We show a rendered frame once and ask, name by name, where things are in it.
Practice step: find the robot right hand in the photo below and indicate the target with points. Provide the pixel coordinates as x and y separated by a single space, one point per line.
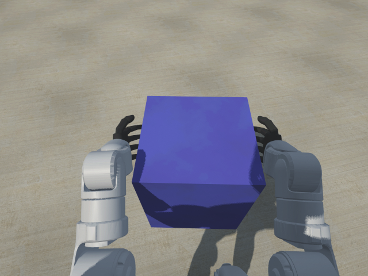
270 134

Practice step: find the right robot upper arm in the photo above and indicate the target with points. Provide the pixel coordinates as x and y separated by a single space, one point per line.
300 263

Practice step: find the robot left hand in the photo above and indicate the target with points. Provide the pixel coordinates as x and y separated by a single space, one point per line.
122 132

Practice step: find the left robot upper arm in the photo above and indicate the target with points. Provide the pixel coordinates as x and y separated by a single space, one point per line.
105 262

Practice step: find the robot right forearm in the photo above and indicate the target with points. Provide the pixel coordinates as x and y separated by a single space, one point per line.
299 193

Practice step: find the robot left forearm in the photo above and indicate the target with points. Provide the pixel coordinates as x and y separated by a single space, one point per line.
103 187

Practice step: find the carton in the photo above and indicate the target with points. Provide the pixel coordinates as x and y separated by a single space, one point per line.
197 163

